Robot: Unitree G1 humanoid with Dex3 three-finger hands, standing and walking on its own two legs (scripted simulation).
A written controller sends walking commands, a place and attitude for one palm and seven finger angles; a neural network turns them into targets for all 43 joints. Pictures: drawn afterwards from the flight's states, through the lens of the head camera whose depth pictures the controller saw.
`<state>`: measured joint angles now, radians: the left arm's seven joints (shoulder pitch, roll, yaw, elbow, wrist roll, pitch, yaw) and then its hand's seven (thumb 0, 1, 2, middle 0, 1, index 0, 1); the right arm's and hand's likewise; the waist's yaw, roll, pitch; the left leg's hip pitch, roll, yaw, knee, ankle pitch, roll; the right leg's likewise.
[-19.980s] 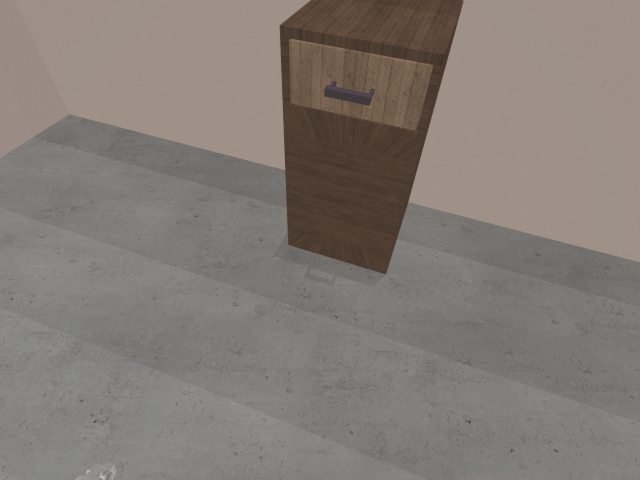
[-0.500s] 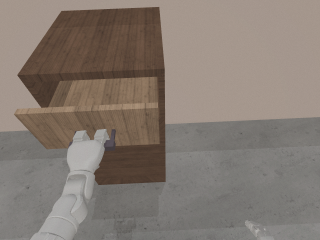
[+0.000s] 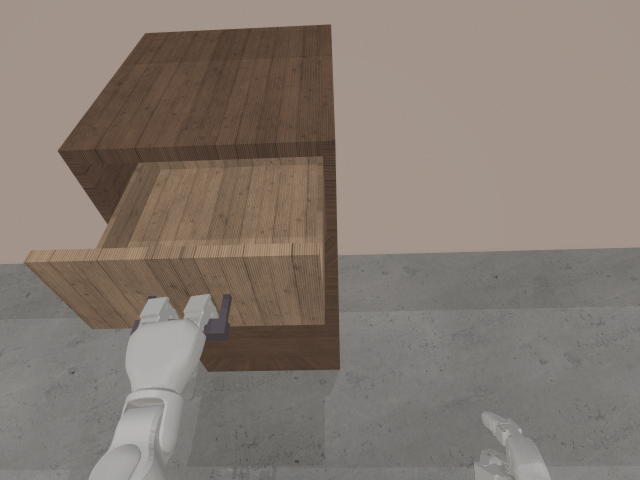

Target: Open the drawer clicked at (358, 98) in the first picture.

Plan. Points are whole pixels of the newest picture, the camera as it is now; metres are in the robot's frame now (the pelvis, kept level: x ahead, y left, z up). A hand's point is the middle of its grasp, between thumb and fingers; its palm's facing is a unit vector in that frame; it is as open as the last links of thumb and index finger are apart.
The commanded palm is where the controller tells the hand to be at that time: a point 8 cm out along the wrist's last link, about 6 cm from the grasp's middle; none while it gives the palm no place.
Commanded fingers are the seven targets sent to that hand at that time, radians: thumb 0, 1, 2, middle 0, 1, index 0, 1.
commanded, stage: pull the drawer open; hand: left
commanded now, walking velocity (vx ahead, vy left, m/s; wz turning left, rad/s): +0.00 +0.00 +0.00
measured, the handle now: (185, 316) +0.33 +0.22 +0.01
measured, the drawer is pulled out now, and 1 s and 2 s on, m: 0.19 0.30 0.30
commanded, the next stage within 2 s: open the thumb to release the handle in 1.36 s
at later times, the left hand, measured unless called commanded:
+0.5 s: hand (177, 400) +0.22 +0.20 -0.01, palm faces +0.00 -0.10 -1.00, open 5.9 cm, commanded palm +0.18 +0.21 +0.04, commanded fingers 0.00 0.90 0.90 -0.40 -1.35 -0.40 -1.35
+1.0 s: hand (164, 454) +0.16 +0.20 -0.01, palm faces +0.01 -0.13 -0.99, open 6.0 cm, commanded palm +0.12 +0.21 +0.04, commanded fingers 0.00 0.90 0.90 -0.40 -1.35 -0.40 -1.35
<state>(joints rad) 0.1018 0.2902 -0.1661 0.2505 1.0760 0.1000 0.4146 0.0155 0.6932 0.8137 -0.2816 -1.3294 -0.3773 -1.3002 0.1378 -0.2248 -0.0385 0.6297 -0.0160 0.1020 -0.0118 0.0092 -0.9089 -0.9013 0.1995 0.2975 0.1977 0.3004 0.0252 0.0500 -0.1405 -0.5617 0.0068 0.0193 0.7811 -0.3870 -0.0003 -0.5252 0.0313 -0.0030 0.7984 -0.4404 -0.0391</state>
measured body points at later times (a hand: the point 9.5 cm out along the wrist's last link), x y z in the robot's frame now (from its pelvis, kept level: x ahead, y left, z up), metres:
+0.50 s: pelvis -0.01 -0.01 +0.00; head +0.02 -0.04 +0.45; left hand +0.21 +0.20 +0.04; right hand +0.19 -0.23 -0.11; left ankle +0.00 +0.12 -0.71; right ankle -0.03 -0.10 -0.71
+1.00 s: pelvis +0.00 -0.01 -0.02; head +0.02 -0.04 +0.43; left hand +0.15 +0.20 +0.04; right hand +0.21 -0.22 -0.11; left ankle +0.00 +0.12 -0.71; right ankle -0.03 -0.10 -0.71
